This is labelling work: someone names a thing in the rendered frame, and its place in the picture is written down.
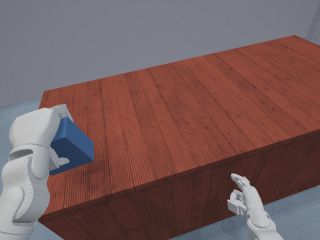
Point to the robot left hand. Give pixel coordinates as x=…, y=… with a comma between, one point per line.
x=39, y=127

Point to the robot right forearm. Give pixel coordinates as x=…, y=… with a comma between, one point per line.
x=260, y=226

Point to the robot left forearm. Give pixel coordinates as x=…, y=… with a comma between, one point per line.
x=25, y=196

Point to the table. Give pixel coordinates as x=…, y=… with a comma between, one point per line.
x=167, y=139

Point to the sponge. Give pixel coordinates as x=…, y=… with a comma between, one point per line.
x=71, y=143

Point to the robot right hand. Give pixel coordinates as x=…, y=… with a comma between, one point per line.
x=241, y=202

